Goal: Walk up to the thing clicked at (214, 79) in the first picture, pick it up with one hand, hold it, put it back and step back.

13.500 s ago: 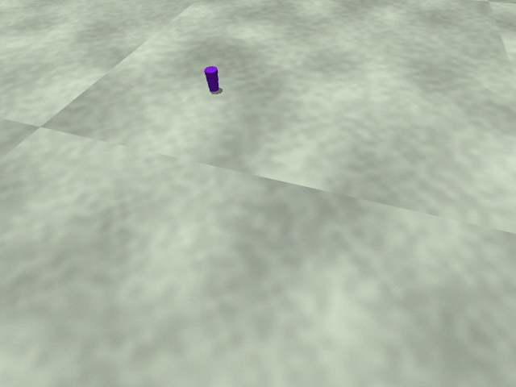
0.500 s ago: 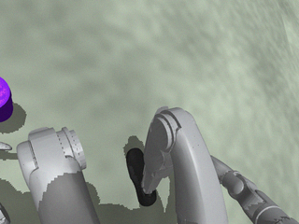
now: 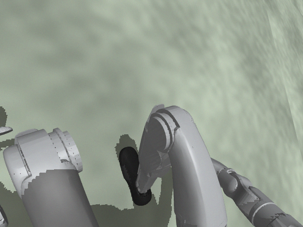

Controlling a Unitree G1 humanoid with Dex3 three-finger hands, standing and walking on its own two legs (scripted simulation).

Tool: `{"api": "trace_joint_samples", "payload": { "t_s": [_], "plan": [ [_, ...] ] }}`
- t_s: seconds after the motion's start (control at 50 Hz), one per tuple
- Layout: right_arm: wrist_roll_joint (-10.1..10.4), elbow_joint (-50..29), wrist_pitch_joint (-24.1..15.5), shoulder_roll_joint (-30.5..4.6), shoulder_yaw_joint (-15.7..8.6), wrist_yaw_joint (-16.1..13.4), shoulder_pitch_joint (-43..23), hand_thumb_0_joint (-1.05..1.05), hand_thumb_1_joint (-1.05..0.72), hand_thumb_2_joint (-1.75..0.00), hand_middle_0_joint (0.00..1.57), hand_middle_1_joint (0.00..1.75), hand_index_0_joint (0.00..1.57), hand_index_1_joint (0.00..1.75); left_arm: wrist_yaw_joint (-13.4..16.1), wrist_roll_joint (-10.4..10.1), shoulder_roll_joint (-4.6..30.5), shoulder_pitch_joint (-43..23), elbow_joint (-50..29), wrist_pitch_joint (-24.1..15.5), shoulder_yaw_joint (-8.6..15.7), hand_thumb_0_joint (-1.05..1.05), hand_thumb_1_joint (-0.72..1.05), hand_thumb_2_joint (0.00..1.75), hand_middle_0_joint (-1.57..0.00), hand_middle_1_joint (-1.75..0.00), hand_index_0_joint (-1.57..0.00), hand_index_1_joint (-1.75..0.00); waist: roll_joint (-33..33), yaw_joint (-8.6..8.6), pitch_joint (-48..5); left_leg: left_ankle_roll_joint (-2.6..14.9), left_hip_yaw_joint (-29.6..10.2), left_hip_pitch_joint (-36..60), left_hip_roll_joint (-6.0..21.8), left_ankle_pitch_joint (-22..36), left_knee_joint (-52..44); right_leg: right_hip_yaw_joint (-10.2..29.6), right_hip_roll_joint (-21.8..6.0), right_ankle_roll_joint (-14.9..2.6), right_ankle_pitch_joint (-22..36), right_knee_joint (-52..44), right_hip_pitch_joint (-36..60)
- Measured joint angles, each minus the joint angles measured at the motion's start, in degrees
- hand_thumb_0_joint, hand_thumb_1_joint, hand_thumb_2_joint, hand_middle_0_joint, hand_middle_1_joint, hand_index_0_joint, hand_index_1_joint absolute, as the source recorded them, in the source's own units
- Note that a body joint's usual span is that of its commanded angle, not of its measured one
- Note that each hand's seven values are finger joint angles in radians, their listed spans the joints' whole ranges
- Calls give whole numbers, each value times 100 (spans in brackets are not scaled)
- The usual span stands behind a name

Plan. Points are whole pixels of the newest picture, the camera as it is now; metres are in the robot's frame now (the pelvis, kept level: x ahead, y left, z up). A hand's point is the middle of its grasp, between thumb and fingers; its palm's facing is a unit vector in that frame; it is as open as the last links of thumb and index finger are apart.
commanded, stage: close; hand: left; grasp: from the side
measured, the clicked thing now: out of the picture +0.42 +0.30 -0.20
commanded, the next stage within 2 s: settle in 0.48 s
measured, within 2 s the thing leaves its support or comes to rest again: leaves its support in 0.98 s
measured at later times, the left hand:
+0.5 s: hand out of the picture +0.41 +0.31 -0.18, palm faces +0.44 -0.90 +0.00, open 11.3 cm
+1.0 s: hand out of the picture +0.41 +0.30 -0.17, palm faces +0.41 -0.91 +0.00, open 11.5 cm
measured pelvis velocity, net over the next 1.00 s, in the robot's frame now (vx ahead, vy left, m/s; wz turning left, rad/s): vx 0.00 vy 0.00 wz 0.00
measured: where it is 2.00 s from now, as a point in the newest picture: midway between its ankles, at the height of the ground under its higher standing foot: (104, 206)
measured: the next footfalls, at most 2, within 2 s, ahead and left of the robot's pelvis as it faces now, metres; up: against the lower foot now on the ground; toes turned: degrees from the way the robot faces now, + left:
none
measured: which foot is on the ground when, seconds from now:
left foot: down 0.00-1.00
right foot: down 0.00-1.00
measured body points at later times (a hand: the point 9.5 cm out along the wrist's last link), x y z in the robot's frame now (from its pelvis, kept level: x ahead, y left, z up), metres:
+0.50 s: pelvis +0.00 +0.00 +0.00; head +0.22 +0.20 +0.33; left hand +0.38 +0.35 -0.17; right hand +0.18 -0.23 -0.02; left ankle +0.08 +0.12 -0.25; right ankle +0.15 -0.12 -0.25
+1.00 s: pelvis +0.00 +0.00 +0.01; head +0.22 +0.20 +0.34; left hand +0.38 +0.35 -0.17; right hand +0.18 -0.24 -0.02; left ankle +0.08 +0.12 -0.25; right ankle +0.15 -0.12 -0.25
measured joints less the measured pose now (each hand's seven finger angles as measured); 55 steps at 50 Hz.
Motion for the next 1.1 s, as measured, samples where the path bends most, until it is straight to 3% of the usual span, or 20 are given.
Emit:
{"api": "trace_joint_samples", "payload": {
  "t_s": [0.22,0.36,0.58,0.78,0.92,1.1],
  "plan": [
    [-38,-45,85,17,88,-3,-31,-1,-89,-89,21,30,21,30,257,98,193,-142,131,-53,-51,-1,2,46,-42,-41,-41,-42,-43,-23,40,2,-46,1,27,-22,-7,-33,36,7,24,-47,-5],
    [-45,-22,120,17,126,-6,-10,-1,-88,-89,21,30,21,30,341,77,229,-207,210,-54,-81,0,-4,52,-58,-58,-47,-59,-44,-37,31,13,-54,4,32,-29,-25,-42,46,20,23,-82,10],
    [-72,-52,169,21,164,9,9,-1,-88,-89,21,30,21,30,508,155,384,-387,314,6,-117,2,-27,70,-64,-80,-57,-83,-80,-73,41,24,-84,-13,33,-31,-41,-68,60,25,28,-128,14],
    [-59,-39,214,37,162,14,20,-1,-90,-90,21,30,21,30,512,188,392,-408,167,82,-148,1,-39,84,-65,-91,-58,-93,-84,-58,51,12,-97,1,20,-81,-48,-81,52,22,-25,-140,37],
    [-10,-16,253,92,-25,23,94,-1,-91,-90,21,30,21,30,473,286,208,-257,-429,479,-110,0,-42,88,-65,-93,-58,-95,-73,16,27,-15,-68,-3,7,-74,-80,-64,27,-5,-41,-138,23],
    [195,46,305,202,-486,16,376,-1,-91,-90,21,30,21,30,465,391,-334,180,-1709,1135,-124,-1,-44,90,-66,-93,-59,-95,153,140,-304,-44,102,-27,-8,-47,-301,33,-64,-74,-113,-213,-38]
  ]
}}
